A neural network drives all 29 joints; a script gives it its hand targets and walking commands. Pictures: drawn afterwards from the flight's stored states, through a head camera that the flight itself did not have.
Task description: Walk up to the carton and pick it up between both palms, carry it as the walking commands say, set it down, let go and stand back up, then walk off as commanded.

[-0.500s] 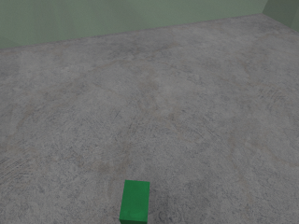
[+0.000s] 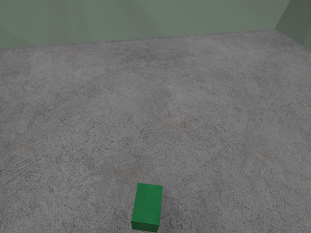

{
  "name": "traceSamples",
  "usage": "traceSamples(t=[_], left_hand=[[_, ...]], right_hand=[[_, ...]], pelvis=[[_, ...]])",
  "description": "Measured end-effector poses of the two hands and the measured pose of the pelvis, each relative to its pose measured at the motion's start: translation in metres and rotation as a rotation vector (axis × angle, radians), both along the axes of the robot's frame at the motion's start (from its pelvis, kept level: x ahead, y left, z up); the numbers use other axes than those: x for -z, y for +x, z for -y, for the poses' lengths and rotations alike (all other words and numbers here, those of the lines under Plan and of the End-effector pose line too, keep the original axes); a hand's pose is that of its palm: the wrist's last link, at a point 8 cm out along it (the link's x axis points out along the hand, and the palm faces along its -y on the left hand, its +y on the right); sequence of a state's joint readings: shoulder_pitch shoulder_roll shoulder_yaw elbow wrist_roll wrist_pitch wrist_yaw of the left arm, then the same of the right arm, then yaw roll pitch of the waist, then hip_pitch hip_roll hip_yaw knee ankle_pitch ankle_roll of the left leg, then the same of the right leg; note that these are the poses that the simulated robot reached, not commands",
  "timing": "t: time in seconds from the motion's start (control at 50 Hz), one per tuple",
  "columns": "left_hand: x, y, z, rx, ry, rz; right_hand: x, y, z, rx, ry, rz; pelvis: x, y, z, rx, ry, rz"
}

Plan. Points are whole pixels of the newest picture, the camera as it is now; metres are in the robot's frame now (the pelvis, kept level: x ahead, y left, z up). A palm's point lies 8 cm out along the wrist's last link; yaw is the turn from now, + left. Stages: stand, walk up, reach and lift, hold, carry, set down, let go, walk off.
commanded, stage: walk up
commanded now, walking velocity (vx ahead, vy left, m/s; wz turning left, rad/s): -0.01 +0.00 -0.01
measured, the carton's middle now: (147, 207) +0.40 -0.01 -0.69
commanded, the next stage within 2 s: stand in 0.46 s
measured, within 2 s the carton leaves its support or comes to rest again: neither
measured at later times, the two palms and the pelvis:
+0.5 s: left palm out of the picture +0.00 +0.22 -0.14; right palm out of the picture -0.01 -0.22 -0.14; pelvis -0.02 +0.00 +0.00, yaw -2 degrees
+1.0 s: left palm out of the picture +0.00 +0.22 -0.14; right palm out of the picture +0.00 -0.23 -0.15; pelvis -0.02 +0.00 +0.00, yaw -2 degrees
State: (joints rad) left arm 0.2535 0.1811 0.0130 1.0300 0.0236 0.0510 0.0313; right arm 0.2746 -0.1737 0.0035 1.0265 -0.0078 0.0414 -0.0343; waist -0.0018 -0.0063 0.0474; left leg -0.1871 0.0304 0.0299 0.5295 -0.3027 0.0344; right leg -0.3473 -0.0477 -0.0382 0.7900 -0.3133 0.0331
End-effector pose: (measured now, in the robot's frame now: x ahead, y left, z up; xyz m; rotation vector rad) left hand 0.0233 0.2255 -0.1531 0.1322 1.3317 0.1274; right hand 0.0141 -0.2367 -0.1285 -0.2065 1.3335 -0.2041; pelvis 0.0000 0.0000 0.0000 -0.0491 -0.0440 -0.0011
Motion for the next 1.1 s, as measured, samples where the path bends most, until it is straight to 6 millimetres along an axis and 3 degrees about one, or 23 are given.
traceSamples(t=[0.12, 0.3, 0.72, 0.96, 1.02, 1.1], left_hand=[[-0.004, -0.013, -0.008, 0.012, 0.000, -0.044], [-0.015, -0.020, -0.002, 0.017, 0.044, -0.031], [-0.015, -0.033, 0.011, 0.013, 0.025, -0.013], [-0.015, -0.028, 0.011, 0.017, 0.024, 0.003], [-0.010, -0.008, 0.008, 0.008, 0.021, 0.008], [-0.018, 0.068, 0.009, 0.052, 0.027, 0.082]], right_hand=[[-0.002, -0.007, -0.016, 0.014, 0.021, 0.005], [0.016, -0.014, -0.021, 0.029, 0.091, 0.011], [0.015, -0.025, -0.015, 0.031, 0.086, 0.025], [0.015, -0.025, -0.014, 0.031, 0.083, 0.023], [0.019, -0.007, -0.008, 0.034, 0.077, 0.024], [0.011, 0.058, 0.000, -0.012, 0.062, 0.098]], pelvis=[[-0.004, -0.004, -0.008, 0.016, 0.013, -0.028], [-0.001, -0.009, -0.001, 0.030, 0.048, -0.022], [-0.002, -0.021, 0.003, 0.033, 0.045, -0.008], [-0.002, -0.020, 0.003, 0.033, 0.045, -0.009], [0.006, -0.028, 0.004, 0.032, 0.049, -0.044], [0.014, -0.037, 0.005, 0.029, 0.054, -0.056]])
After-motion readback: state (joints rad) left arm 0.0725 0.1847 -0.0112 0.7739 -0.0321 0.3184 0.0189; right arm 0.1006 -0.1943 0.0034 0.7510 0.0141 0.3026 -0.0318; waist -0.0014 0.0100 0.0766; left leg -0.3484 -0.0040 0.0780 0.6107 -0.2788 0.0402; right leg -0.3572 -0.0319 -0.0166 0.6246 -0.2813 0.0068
